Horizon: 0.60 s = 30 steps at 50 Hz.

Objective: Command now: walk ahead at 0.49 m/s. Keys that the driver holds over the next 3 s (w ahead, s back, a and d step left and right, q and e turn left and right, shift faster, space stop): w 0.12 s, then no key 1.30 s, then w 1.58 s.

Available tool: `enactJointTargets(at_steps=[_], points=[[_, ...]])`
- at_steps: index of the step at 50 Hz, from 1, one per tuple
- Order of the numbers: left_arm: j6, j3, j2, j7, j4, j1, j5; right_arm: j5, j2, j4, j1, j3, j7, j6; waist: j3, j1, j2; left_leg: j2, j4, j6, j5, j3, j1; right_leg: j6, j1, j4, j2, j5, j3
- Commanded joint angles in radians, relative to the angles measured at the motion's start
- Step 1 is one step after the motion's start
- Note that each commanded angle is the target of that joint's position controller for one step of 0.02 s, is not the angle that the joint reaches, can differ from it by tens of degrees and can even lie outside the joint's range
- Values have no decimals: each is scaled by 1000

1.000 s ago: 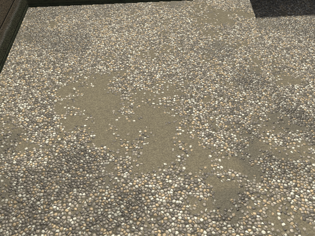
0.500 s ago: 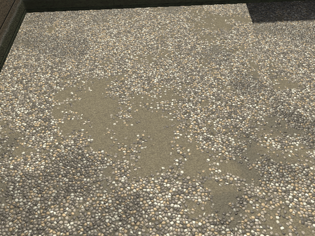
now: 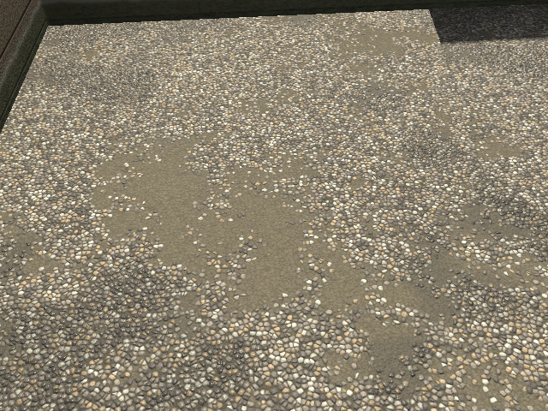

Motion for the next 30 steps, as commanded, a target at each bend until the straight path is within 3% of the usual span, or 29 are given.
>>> enactJointTargets(at_steps=[1, 2, 3, 4, 5, 6, 7, 8, 9, 10, 11, 12, 13, 17, 23, 24, 30], points=[[-13, 19, 68, 7, -91, -76, -4, -2, -62, -85, -75, -16, -1, -19, -55, -6, -9, 29, -61, 20, 235, -36, 18, -16, -12, -129, -97, 267, 114], [-17, 17, 63, -7, -115, -125, 7, 2, -74, -110, -122, -17, 1, -12, -14, 9, -8, 50, -46, 20, 428, -52, -16, -12, -26, -80, -94, 433, 77], [-17, 19, 62, 4, -87, -49, 2, -1, -72, -81, -62, -22, -3, -19, -119, 0, 5, 33, -48, 23, 267, -40, 47, -13, 17, -113, -95, 291, 104], [-15, 18, 66, 6, -89, -67, -3, -1, -64, -85, -70, -17, -1, -19, -67, -5, -6, 29, -55, 21, 247, -36, 24, -14, -8, -123, -95, 273, 109], [-14, 19, 67, 7, -93, -75, -3, -2, -63, -85, -72, -16, -1, -21, -60, -6, -9, 30, -59, 21, 240, -37, 19, -15, -9, -126, -96, 267, 112], [-17, 17, 63, -6, -116, -125, 7, 2, -74, -109, -120, -17, 1, -13, -15, 9, -7, 50, -45, 20, 433, -54, -18, -11, -25, -77, -93, 432, 76], [-18, 17, 60, 4, -84, -38, 2, -1, -71, -76, -51, -20, -2, -19, -123, 0, 7, 36, -56, 25, 259, -45, 48, -14, 20, -117, -97, 279, 106], [-15, 16, 63, 6, -81, -49, -3, -2, -63, -76, -52, -15, -1, -19, -64, -6, -1, 33, -74, 24, 224, -46, 25, -16, -8, -137, -100, 250, 115], [-18, 13, 59, -7, -107, -103, 9, -1, -69, -103, -103, -13, 2, -11, -3, 7, -7, 56, -71, 22, 405, -66, -22, -13, -25, -102, -98, 403, 87], [-23, 10, 46, -12, -94, -73, 18, -4, -67, -94, -91, -14, 3, -9, -62, 15, 2, 66, -76, 25, 429, -76, 0, -13, 14, -110, -104, 414, 91], [-22, 4, 39, 0, -59, -7, 2, -3, -57, -54, -21, -13, 0, -14, -125, -4, 19, 52, -133, 22, 220, -70, 75, -10, 27, -176, -114, 242, 124], [-23, 5, 48, -11, -89, -87, 9, -1, -57, -95, -104, -7, 3, -7, 13, 8, -1, 66, -126, 18, 388, -81, -13, -7, -12, -161, -106, 384, 101], [-27, -1, 30, -14, -78, -71, 17, -7, -44, -84, -95, -2, 4, -5, -51, 10, -1, 82, -162, 11, 405, -94, 19, -5, 35, -192, -124, 402, 113], [-36, 6, 54, -18, -36, -28, 13, -5, -70, -49, -55, -11, 3, -4, -69, 2, 8, 97, -244, 10, 427, -105, 80, -3, 101, -276, -139, 462, 133], [-42, 18, 66, -25, 1, -13, -2, 6, -75, -18, -22, -23, 8, -4, -84, -6, -3, 106, -304, 7, 395, -100, 104, -14, 148, -338, -148, 482, 139], [-38, 21, 84, -10, 13, -10, -18, 13, -82, 4, 2, -27, 1, -11, -100, -20, 0, 84, -287, 5, 327, -84, 130, -9, 135, -327, -137, 426, 151], [-20, 29, 90, 4, 12, -17, -12, 14, -83, 7, 2, -28, -5, -20, -72, -10, -3, 88, -268, 13, 348, -79, 64, -18, 134, -308, -137, 450, 144]])
Next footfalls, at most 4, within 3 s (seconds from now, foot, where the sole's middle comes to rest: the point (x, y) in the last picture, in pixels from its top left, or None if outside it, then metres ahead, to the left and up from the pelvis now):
none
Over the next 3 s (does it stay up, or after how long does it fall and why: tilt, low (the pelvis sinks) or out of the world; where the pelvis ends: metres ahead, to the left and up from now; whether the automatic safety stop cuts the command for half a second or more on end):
stays up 0.00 0.01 0.00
